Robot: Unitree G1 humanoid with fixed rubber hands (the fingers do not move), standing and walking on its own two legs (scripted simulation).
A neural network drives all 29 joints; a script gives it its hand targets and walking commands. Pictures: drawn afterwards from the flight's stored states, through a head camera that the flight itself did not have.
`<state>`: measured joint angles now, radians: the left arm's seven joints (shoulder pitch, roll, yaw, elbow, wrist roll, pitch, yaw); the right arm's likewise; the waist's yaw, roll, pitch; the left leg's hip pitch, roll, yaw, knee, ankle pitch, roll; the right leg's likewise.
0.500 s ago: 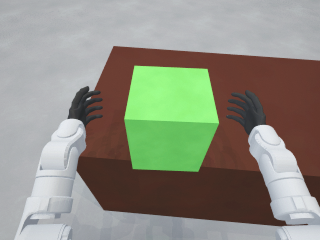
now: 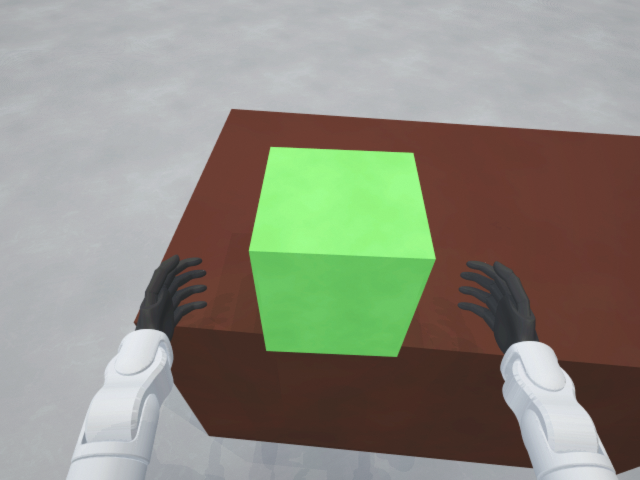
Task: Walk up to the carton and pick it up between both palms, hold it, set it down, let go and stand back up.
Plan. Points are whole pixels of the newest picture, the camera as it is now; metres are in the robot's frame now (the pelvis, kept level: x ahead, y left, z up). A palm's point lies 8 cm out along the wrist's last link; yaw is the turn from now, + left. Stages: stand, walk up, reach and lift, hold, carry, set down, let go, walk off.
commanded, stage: set down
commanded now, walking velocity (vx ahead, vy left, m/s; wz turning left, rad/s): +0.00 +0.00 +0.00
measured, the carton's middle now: (336, 256) +0.44 +0.01 +0.01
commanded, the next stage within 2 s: let go in 1.66 s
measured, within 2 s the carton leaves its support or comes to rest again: neither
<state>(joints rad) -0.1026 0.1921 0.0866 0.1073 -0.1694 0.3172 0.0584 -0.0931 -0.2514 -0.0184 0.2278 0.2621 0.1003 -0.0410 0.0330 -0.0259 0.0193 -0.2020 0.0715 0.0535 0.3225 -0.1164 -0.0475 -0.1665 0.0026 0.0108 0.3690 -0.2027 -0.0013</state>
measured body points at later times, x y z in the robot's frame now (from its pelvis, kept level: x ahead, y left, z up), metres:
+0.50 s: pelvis +0.03 +0.00 +0.00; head +0.04 +0.01 +0.45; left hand +0.24 +0.22 -0.01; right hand +0.25 -0.21 -0.01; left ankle +0.03 +0.15 -0.75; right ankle +0.00 -0.12 -0.75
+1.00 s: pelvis +0.04 +0.00 +0.00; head +0.01 +0.01 +0.45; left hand +0.22 +0.23 -0.05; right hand +0.23 -0.20 -0.04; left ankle +0.03 +0.15 -0.75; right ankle +0.00 -0.12 -0.75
